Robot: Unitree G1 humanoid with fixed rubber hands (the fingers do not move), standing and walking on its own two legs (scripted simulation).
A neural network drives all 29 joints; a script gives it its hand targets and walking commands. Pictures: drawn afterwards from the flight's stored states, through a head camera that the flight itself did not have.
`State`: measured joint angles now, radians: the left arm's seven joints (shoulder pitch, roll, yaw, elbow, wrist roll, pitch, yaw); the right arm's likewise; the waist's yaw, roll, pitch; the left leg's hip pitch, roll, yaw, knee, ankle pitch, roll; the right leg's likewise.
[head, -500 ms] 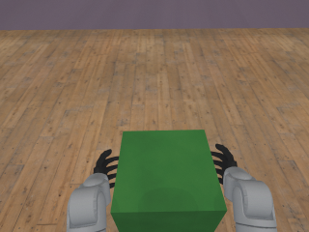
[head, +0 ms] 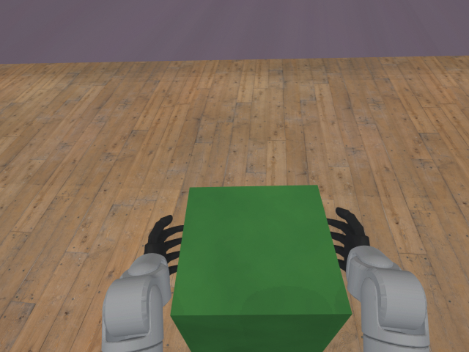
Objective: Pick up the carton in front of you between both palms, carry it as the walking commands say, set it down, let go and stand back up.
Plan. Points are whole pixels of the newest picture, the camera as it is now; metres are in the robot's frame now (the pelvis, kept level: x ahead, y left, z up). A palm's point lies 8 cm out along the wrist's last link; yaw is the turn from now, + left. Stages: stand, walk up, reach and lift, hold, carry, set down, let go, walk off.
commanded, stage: carry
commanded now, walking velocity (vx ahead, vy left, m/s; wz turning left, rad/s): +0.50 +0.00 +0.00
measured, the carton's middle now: (254, 278) +0.27 +0.00 +0.00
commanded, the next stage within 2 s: none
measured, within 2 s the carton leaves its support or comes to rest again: neither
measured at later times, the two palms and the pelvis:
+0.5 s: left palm (180, 136) +0.61 +0.17 +0.05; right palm (306, 131) +0.59 -0.13 +0.06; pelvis +0.33 +0.04 +0.00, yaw -5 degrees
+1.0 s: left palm (197, 88) +0.78 +0.14 +0.08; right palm (306, 84) +0.77 -0.16 +0.08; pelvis +0.51 +0.00 +0.00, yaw -1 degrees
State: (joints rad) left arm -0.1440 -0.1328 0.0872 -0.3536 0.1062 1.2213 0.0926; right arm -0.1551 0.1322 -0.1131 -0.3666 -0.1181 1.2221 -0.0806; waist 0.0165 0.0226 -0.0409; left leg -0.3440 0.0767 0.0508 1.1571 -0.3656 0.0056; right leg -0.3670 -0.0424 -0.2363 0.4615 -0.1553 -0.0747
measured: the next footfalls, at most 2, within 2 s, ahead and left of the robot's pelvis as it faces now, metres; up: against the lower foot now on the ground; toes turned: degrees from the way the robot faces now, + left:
left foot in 0.38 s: +0.45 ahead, +0.11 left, +0.00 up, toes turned +6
right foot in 0.74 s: +0.55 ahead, -0.11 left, +0.00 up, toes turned +16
